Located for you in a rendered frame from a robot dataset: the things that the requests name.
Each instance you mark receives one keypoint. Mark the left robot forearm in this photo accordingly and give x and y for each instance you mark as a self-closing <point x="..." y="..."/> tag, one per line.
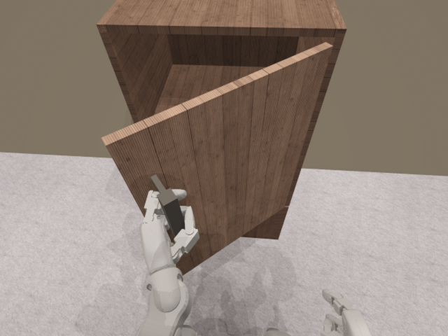
<point x="169" y="304"/>

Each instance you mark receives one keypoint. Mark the handle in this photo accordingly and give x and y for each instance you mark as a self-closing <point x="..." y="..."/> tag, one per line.
<point x="170" y="205"/>

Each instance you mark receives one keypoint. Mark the left robot hand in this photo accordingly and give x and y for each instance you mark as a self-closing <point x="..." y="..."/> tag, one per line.
<point x="155" y="240"/>

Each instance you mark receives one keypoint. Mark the right robot hand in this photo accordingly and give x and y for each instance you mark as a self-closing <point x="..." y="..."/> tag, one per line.
<point x="352" y="323"/>

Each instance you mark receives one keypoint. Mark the cupboard door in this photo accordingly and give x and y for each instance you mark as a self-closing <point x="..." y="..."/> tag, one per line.
<point x="234" y="150"/>

